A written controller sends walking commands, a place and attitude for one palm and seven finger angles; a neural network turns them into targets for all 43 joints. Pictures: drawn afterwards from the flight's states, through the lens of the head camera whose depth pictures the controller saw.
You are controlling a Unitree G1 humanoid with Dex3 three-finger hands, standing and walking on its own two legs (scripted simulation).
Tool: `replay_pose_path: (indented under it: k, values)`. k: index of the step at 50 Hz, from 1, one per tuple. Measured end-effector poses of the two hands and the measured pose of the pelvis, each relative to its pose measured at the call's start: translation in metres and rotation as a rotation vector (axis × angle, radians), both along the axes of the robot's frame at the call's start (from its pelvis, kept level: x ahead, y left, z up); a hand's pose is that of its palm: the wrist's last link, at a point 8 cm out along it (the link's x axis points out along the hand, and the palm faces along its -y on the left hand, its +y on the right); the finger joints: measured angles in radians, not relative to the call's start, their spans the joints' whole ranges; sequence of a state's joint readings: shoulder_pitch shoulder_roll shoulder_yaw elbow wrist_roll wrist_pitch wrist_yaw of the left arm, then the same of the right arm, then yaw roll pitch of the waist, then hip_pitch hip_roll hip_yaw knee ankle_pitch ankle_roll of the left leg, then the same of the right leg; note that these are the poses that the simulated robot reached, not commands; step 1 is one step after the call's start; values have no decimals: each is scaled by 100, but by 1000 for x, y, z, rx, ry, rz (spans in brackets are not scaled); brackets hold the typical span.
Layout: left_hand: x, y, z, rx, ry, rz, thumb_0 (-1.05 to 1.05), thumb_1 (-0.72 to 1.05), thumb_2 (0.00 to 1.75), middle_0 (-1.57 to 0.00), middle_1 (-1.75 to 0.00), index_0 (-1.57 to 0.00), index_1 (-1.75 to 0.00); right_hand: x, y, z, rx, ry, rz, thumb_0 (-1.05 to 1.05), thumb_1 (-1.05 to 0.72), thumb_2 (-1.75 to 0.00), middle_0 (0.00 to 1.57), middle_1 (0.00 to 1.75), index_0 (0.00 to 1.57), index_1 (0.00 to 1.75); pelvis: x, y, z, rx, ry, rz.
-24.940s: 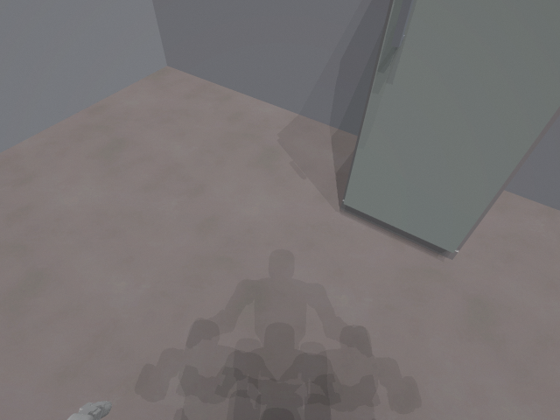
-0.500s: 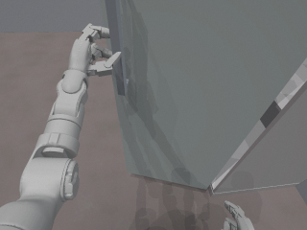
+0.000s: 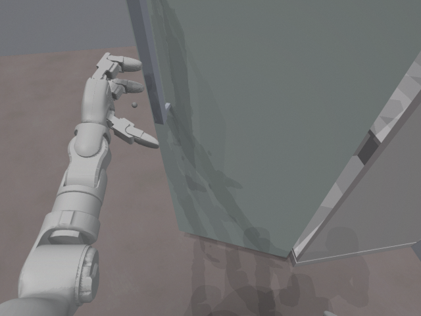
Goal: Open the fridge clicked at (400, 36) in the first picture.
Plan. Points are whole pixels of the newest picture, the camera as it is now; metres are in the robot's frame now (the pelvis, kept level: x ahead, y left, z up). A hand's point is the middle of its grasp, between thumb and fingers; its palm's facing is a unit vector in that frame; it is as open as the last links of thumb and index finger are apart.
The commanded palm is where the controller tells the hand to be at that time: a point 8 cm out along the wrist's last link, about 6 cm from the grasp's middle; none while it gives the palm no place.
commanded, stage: slip the hand off the handle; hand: left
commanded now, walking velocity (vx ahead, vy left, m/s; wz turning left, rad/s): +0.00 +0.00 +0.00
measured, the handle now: (153, 55) +0.54 +0.12 +0.23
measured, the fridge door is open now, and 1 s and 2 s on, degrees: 66 65 65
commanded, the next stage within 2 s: draw the hand back to the body in 1.36 s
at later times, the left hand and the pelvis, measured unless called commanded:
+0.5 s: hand (89, 106) +0.43 +0.22 +0.19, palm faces +0.05 -0.98 -0.19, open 14.7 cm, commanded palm +0.40 +0.26 +0.19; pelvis +0.02 +0.02 +0.00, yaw +1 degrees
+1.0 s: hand (72, 131) +0.38 +0.24 +0.18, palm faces +0.08 -0.98 -0.18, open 14.7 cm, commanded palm +0.34 +0.28 +0.19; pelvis +0.02 +0.02 +0.00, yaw +1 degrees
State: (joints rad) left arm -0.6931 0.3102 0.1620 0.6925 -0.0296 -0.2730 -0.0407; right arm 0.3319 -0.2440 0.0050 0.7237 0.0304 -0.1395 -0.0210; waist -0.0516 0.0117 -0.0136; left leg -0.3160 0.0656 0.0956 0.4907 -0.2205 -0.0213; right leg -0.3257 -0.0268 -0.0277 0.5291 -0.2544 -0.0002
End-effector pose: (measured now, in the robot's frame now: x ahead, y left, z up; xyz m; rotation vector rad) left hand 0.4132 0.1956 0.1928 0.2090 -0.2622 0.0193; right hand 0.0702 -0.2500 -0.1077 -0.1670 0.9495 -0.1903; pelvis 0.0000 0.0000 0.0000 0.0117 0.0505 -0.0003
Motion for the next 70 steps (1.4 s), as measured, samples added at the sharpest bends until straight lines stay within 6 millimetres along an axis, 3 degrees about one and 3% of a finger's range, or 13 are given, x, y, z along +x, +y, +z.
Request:
replay_pose_path:
  k: [6, 13, 24, 30, 39, 50, 59, 64, 70]
  values:
    - [-5, 11, 3, -3, -42, 0, -1, -54, 20, -29, -118, -27, -117, 16, 2, 2, -8, -4, 15, 1, -90, -90, 20, 30, 21, 30, 8, 1, 1, -3, 2, 2]
    - [-1, 47, -9, 2, 16, 44, -1, -55, 20, -26, -115, -26, -116, 42, 2, 10, -37, -35, 29, 1, -90, -90, 20, 30, 21, 30, 14, 5, 1, -7, 13, 7]
    - [-8, 75, 4, -8, -35, -1, -1, -55, 20, -25, -115, -25, -115, 72, 16, 15, -54, -63, 64, 1, -90, -90, 20, 30, 21, 30, 25, 18, -1, -15, 20, 22]
    - [-11, 85, -3, -12, 3, 10, -1, -55, 20, -25, -115, -25, -115, 75, 28, 14, -35, -76, 72, 1, -90, -90, 20, 30, 21, 30, 25, 23, -2, -16, 22, 20]
    - [-21, 85, 3, -6, -38, -2, -1, -55, 20, -25, -115, -25, -115, 66, 37, 8, -17, -60, 79, 1, -90, -90, 20, 30, 21, 30, 22, 24, -3, -17, 17, 18]
    - [-61, 94, -10, -19, -18, 34, -1, -55, 20, -25, -115, -25, -115, 67, 27, 14, -27, -104, 82, 1, -90, -90, 20, 30, 21, 30, 16, 17, -3, -16, -15, 15]
    - [-97, 95, 1, 6, -59, 27, -1, -55, 20, -25, -115, -25, -115, 90, 23, 23, -41, -191, 124, 1, -90, -90, 20, 30, 21, 30, 9, 10, -3, -17, -37, 34]
    - [-112, 91, -4, -4, -29, 16, -1, -55, 20, -25, -115, -25, -115, 103, 26, 29, -27, -250, 143, 1, -90, -90, 20, 30, 21, 30, 7, 7, -2, -14, -48, 36]
    - [-132, 100, -7, -13, -33, 58, -1, -55, 20, -26, -115, -25, -115, 111, 31, 34, -17, -287, 169, 1, -90, -90, 20, 30, 21, 30, 6, 2, -3, -13, -58, 37]
